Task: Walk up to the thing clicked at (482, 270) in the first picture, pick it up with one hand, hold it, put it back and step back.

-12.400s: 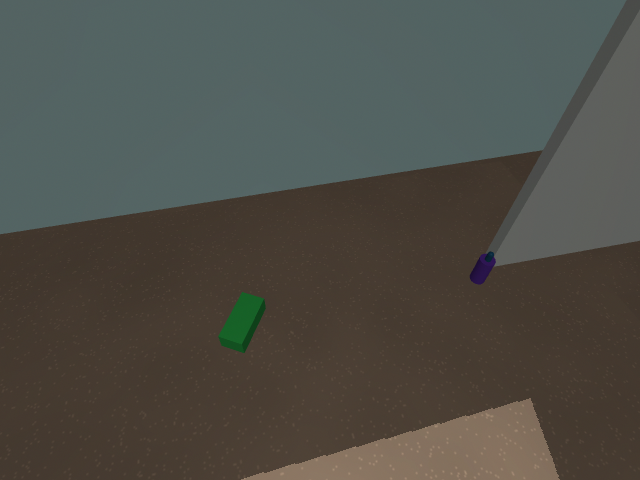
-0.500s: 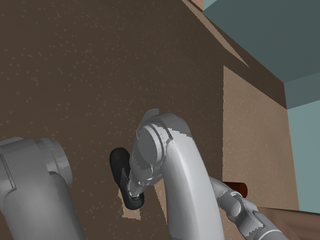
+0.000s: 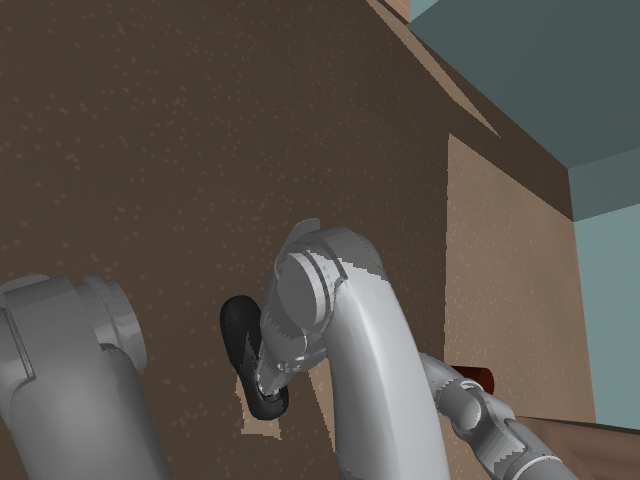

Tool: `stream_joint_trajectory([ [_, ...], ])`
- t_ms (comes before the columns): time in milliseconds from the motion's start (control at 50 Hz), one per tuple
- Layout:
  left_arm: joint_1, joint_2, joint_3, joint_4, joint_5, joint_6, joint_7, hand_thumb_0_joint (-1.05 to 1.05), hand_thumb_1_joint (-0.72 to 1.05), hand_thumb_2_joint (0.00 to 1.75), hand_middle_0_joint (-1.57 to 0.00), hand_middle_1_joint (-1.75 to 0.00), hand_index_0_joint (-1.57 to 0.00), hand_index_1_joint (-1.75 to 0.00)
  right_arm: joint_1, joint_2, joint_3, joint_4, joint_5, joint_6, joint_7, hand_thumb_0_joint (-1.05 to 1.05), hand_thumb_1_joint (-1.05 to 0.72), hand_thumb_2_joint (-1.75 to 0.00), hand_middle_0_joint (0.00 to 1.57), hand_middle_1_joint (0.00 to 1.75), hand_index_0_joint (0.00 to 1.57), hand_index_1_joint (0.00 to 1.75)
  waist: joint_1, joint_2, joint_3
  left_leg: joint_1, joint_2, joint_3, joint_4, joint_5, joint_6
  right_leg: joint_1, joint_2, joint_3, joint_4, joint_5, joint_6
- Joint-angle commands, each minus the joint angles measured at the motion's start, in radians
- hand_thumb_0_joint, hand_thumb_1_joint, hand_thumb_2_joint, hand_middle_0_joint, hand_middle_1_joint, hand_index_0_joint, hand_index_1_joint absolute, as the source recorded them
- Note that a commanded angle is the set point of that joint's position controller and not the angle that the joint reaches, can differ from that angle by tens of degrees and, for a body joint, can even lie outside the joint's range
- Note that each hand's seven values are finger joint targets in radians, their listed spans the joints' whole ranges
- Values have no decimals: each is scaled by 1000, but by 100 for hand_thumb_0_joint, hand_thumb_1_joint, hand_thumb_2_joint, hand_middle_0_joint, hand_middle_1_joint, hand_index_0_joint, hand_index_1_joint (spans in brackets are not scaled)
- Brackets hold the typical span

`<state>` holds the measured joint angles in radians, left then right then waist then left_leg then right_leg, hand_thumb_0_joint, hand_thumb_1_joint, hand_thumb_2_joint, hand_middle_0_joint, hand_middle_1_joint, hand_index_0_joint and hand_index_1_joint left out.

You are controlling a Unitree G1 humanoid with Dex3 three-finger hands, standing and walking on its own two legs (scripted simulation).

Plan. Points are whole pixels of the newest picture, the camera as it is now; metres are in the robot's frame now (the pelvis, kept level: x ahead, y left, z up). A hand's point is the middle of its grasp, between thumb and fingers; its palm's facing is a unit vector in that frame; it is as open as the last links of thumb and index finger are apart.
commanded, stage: close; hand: left
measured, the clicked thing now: out of the picture +0.46 +0.29 -0.21
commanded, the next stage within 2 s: settle in 0.10 s
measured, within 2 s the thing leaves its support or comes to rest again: leaves its support in 0.42 s
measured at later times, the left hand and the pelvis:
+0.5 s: hand out of the picture +0.45 +0.28 -0.17, palm faces +0.41 -0.91 +0.01, open 5.9 cm; pelvis +0.00 +0.00 +0.00, yaw +0 degrees
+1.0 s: hand out of the picture +0.43 +0.32 -0.06, palm faces +0.37 -0.93 -0.03, open 5.9 cm; pelvis +0.01 -0.01 +0.03, yaw +4 degrees
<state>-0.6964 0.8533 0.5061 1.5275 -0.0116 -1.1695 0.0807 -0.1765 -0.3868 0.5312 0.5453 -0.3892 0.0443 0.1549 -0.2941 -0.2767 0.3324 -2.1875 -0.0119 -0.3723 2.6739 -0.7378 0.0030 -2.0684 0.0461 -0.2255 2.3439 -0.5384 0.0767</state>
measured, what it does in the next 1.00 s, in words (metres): stands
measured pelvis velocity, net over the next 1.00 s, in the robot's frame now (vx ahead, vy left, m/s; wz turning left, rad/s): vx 0.01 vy -0.01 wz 0.07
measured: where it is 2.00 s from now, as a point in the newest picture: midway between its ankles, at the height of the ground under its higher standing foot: (184, 430)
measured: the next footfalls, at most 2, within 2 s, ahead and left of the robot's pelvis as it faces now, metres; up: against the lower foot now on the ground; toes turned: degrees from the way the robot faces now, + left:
none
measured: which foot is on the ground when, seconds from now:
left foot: down 0.00-1.00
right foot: down 0.00-1.00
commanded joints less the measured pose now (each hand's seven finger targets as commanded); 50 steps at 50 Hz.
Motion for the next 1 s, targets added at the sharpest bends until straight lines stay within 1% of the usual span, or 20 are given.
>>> stream_joint_trajectory([
  [0, -237, 141, -25, -138, -5, -69, -2, 0, 62, 96, -95, -92, -92, -94, 38, -368, -124, -2, 2, 11, -12, 0, -87, -90, 20, 30, 20, 30, -139, 565, -557, 374, 70, 60, -377, 150, -33, 274, 30, -124, -117, 126, -71],
  [60, -258, 116, -51, -127, -6, -65, -6, 0, 63, 105, -106, -103, -103, -105, 30, -373, -122, -4, 3, 8, -9, 0, -87, -90, 20, 30, 20, 30, -153, 558, -548, 371, 68, 50, -389, 132, -35, 260, 27, -132, -116, 113, -70],
  [80, -242, 140, -29, -116, -4, -62, -4, 0, 62, 108, -109, -107, -106, -109, 43, -374, -125, 5, 4, 11, -11, 0, -88, -90, 20, 30, 20, 30, -144, 562, -554, 385, 69, 50, -386, 141, -35, 262, 27, -130, -115, 120, -70],
  [160, -245, 137, -36, -101, -5, -61, 0, 0, 68, 118, -118, -118, -116, -120, 30, -369, -116, -7, 4, 13, -7, 0, -88, -90, 20, 30, 20, 30, -139, 546, -540, 351, 64, 55, -385, 125, -33, 268, 27, -132, -119, 105, -70],
  [220, -241, 168, -11, -89, -2, -60, 10, 0, 64, 126, -120, -126, -117, -129, 34, -371, -114, -12, 4, 14, -9, 0, -89, -90, 20, 30, 20, 30, -134, 553, -539, 356, 66, 58, -383, 127, -32, 274, 27, -129, -122, 105, -70],
  [260, -242, 172, -4, -116, -7, -65, 11, 0, 63, 130, -124, -131, -122, -135, 37, -370, -113, -11, 3, 15, -10, 0, -89, -91, 20, 30, 20, 30, -129, 569, -557, 376, 68, 59, -381, 151, -35, 282, 29, -127, -118, 123, -71],
  [280, -251, 139, -31, -115, -9, -70, 7, 0, 64, 130, -125, -132, -122, -135, 42, -362, -107, -5, 2, 17, -7, 0, -89, -90, 20, 30, 20, 30, -138, 572, -558, 375, 66, 59, -381, 156, -35, 290, 30, -129, -119, 126, -70],
  [300, -251, 192, 8, -145, -11, -72, 11, 0, 63, 132, -127, -135, -124, -138, 41, -370, -110, -10, 1, 15, -10, 0, -89, -90, 20, 30, 20, 30, -124, 578, -582, 378, 68, 64, -371, 174, -33, 300, 33, -126, -117, 143, -70],
  [320, -245, 207, 13, -146, -7, -72, 9, 0, 65, 132, -129, -136, -126, -139, 37, -367, -110, -14, 3, 14, -11, 0, -89, -90, 20, 30, 20, 30, -117, 583, -581, 364, 64, 74, -368, 172, -30, 313, 33, -122, -121, 142, -72],
  [340, -246, 178, -6, -145, -11, -68, 4, 0, 58, 133, -132, -138, -129, -141, 47, -359, -107, -6, 4, 16, -10, 0, -89, -90, 20, 30, 20, 30, -125, 577, -584, 359, 64, 78, -363, 170, -29, 319, 33, -120, -127, 142, -71],
  [360, -256, 206, 13, -177, -10, -68, 6, 0, 56, 132, -133, -139, -130, -142, 47, -364, -111, -10, 5, 15, -11, 0, -89, -90, 20, 30, 20, 30, -120, 589, -590, 362, 66, 78, -367, 181, -29, 322, 31, -116, -124, 149, -72],
  [420, -252, 169, 1, -204, -8, -48, 6, 0, 56, 135, -133, -141, -131, -144, 68, -362, -125, 1, 8, 18, -10, 0, -89, -90, 20, 30, 20, 30, -115, 619, -601, 400, 68, 76, -386, 183, -36, 305, 27, -118, -124, 144, -74],
  [480, -254, 193, 17, -292, 2, -28, 1, 0, 56, 138, -136, -144, -134, -147, 77, -368, -147, 1, 15, 25, -9, 0, -89, -90, 20, 30, 20, 30, -95, 664, -647, 461, 73, 69, -411, 216, -50, 278, 21, -121, -107, 157, -78],
  [620, -201, 74, -51, -378, -18, 70, -42, 0, 56, 136, -138, -145, -137, -148, 128, -344, -203, 20, 53, 35, -4, 0, -89, -90, 20, 30, 20, 30, -74, 643, -669, 396, 57, 107, -440, 161, -39, 270, 11, -98, -138, 125, -79],
  [700, -220, 70, -49, -493, -34, 125, -58, 0, 49, 133, -137, -144, -136, -146, 155, -327, -241, 16, 86, 32, -5, 0, -88, -90, 20, 30, 20, 30, -34, 630, -729, 379, 48, 131, -452, 149, -31, 258, 7, -73, -147, 119, -86],
  [720, -185, 14, -79, -457, -39, 144, -66, 0, 49, 132, -138, -144, -137, -146, 165, -321, -248, 23, 94, 33, -4, 0, -88, -90, 20, 30, 20, 30, -43, 625, -708, 372, 46, 128, -466, 131, -31, 239, 2, -74, -148, 103, -86],
  [800, -253, 34, -63, -613, -49, 188, -82, 0, 49, 131, -136, -143, -136, -145, 194, -300, -289, 24, 126, 30, -9, 0, -88, -90, 20, 30, 20, 30, -3, 639, -752, 370, 43, 142, -498, 91, -25, 200, -4, -50, -156, 68, -94],
  [840, -208, -28, -91, -588, -52, 224, -100, 0, 48, 129, -136, -142, -136, -143, 204, -288, -310, 17, 144, 31, -9, 0, -88, -90, 20, 30, 20, 30, 6, 625, -754, 363, 38, 148, -514, 59, -23, 177, -8, -38, -166, 41, -97],
  [940, -222, -52, -84, -670, -68, 287, -131, 0, 50, 129, -134, -140, -133, -142, 249, -259, -356, 19, 183, 29, -20, 0, -88, -90, 20, 30, 20, 30, 41, 595, -813, 334, 25, 182, -534, 35, -11, 190, -17, -5, -195, 19, -99],
  [980, -225, -87, -105, -687, -74, 311, -146, 0, 50, 126, -133, -139, -133, -140, 265, -244, -371, 18, 194, 29, -24, 0, -88, -90, 20, 30, 20, 30, 41, 578, -840, 338, 21, 194, -539, 45, -8, 187, -20, 5, -202, 21, -101],
])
